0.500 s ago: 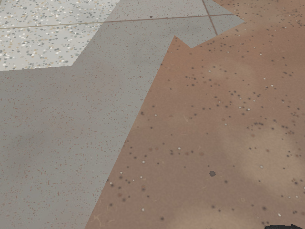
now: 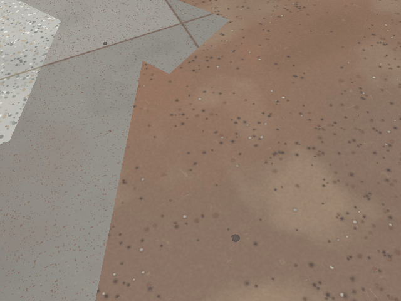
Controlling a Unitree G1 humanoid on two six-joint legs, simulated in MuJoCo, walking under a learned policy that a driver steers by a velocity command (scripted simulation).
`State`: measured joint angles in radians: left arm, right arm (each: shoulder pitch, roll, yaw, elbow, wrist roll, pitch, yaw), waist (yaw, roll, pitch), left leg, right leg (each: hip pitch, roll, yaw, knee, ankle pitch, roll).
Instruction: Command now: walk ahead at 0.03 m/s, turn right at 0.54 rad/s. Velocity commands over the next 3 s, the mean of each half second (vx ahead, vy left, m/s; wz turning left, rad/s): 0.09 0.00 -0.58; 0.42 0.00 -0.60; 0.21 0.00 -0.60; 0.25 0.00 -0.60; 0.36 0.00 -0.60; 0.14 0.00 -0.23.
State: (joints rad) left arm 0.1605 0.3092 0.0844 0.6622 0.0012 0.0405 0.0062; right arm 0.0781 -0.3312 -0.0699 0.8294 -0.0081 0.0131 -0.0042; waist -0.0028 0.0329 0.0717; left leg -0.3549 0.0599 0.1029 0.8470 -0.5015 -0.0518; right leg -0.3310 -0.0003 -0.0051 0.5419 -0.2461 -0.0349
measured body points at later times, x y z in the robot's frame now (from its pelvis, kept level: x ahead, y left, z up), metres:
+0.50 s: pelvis +0.05 +0.02 +0.01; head +0.06 +0.03 +0.45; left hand +0.28 +0.25 -0.09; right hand +0.06 -0.29 -0.10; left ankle +0.06 +0.14 -0.73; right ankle +0.02 -0.11 -0.68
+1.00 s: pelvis +0.19 -0.14 +0.00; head +0.22 -0.18 +0.45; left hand +0.47 +0.00 -0.09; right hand +0.11 -0.44 -0.12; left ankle +0.22 +0.05 -0.64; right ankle +0.18 -0.23 -0.74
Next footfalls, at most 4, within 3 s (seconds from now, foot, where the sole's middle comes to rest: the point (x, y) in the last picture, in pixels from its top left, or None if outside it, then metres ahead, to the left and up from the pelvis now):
0.38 left None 0.10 0.13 -0.77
0.86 right None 0.22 -0.25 -0.77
1.32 left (313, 264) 0.54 -0.29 -0.77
1.80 right None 0.29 -0.37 -0.77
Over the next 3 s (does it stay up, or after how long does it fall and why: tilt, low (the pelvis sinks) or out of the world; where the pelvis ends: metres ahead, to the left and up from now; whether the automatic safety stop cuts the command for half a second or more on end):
stays up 0.46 -0.71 0.00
